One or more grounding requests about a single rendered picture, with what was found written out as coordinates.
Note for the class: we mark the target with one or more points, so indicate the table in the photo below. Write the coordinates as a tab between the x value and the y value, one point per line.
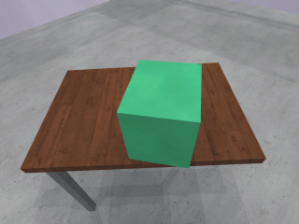
81	131

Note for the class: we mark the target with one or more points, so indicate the carton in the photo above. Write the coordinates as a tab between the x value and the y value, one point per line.
160	112

